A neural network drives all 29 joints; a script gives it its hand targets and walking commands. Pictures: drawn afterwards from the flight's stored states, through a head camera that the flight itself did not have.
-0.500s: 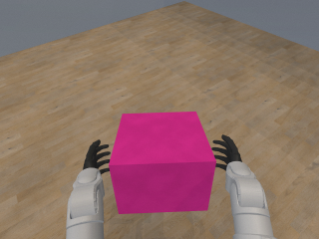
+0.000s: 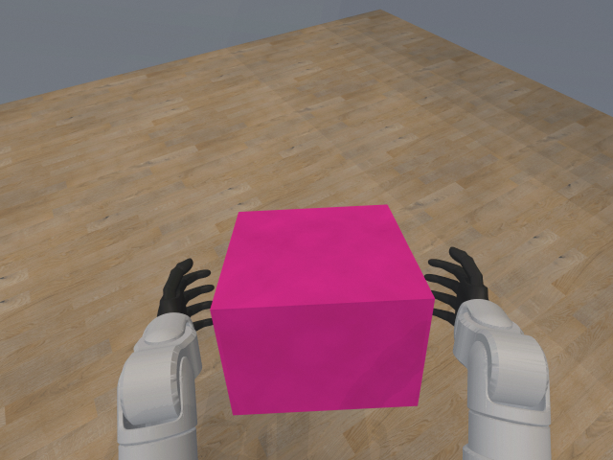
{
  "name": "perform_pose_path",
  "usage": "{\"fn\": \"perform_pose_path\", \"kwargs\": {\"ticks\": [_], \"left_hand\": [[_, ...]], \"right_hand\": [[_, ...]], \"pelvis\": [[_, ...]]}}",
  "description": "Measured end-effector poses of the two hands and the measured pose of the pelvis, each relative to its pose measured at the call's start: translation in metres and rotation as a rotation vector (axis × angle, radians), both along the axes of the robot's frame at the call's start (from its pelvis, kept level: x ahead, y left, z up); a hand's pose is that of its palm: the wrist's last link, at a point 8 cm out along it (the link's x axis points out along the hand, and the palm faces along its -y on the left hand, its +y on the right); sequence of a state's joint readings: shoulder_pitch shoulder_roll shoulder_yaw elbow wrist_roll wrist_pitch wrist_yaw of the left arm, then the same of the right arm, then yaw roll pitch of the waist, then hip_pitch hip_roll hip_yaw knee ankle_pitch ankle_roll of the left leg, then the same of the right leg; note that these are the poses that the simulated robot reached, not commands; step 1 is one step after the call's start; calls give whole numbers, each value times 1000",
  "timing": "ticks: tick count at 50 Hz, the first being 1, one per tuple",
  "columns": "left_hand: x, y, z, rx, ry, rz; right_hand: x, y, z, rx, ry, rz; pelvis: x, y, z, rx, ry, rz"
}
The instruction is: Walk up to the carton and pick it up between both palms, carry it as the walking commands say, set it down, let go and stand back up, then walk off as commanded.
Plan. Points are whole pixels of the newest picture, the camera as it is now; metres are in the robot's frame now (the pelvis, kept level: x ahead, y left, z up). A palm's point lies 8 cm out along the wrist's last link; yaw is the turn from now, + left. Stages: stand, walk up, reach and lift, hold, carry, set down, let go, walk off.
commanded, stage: carry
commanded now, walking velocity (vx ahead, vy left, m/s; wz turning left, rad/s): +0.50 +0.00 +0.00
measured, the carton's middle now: (318, 298) +0.36 -0.01 -0.06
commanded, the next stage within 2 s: none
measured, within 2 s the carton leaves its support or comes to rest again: neither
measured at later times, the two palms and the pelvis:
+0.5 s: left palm (198, 204) +0.50 +0.18 +0.04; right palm (401, 207) +0.48 -0.16 +0.03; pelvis +0.22 +0.03 -0.02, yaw -2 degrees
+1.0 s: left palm (195, 141) +0.61 +0.19 +0.09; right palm (383, 127) +0.63 -0.15 +0.09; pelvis +0.36 +0.01 +0.00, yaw -1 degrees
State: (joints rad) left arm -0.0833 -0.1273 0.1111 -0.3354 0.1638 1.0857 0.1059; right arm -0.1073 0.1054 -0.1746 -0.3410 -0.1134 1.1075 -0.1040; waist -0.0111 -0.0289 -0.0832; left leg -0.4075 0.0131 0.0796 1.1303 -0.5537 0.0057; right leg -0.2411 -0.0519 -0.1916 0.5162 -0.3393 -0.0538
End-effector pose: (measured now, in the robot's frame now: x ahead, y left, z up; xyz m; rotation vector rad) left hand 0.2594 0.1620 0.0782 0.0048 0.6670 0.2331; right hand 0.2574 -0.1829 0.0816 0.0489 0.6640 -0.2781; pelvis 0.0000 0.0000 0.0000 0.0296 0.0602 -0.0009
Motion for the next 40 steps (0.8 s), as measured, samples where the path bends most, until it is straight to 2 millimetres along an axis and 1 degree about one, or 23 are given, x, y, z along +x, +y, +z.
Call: {"fn": "perform_pose_path", "kwargs": {"ticks": [2,4,6,8,11,13,15,16,17,19,22,24,27,30,34,37,40], "left_hand": [[13,2,7,2,4,34],[27,5,15,10,6,70],[46,10,20,18,9,93],[67,16,20,21,12,102],[106,27,15,17,16,106],[134,35,8,12,6,107],[164,42,-3,1,-2,100],[178,44,-10,-6,8,89],[191,45,-16,-7,25,71],[210,43,-27,-5,70,39],[227,33,-39,-17,142,27],[236,24,-42,-14,171,35],[253,11,-39,13,165,15],[275,4,-26,27,126,3],[306,1,-1,32,59,1],[327,4,11,24,13,13],[339,11,15,-5,-9,40]], "right_hand": [[22,3,7,8,3,9],[44,7,11,22,6,22],[67,12,12,33,8,35],[91,19,10,35,10,45],[128,29,1,40,15,45],[153,37,-6,35,6,42],[178,44,-16,33,0,30],[189,46,-20,25,8,25],[197,47,-24,18,24,13],[207,45,-31,3,70,-18],[214,36,-43,-4,144,-51],[219,28,-49,15,176,-79],[233,16,-51,51,170,-108],[255,8,-43,80,130,-117],[289,5,-20,76,64,-96],[316,7,-4,62,16,-74],[339,13,11,25,-7,-39]], "pelvis": [[17,-2,4,10,1,-6],[36,-1,7,14,-2,-7],[56,1,7,12,-6,-4],[79,6,5,6,-13,1],[118,16,-5,-4,-24,9],[147,24,-17,-5,-34,11],[173,30,-28,20,-43,1],[181,32,-31,29,-43,-6],[186,34,-32,28,-45,-15],[195,34,-29,26,-52,-25],[209,33,-21,28,-45,-27],[218,32,-18,27,-40,-33],[233,26,-16,17,-43,-31],[252,20,-11,-3,-34,-27],[281,15,-3,-9,6,-17],[301,13,-3,-15,18,-9],[320,10,-2,-12,26,-2]]}}
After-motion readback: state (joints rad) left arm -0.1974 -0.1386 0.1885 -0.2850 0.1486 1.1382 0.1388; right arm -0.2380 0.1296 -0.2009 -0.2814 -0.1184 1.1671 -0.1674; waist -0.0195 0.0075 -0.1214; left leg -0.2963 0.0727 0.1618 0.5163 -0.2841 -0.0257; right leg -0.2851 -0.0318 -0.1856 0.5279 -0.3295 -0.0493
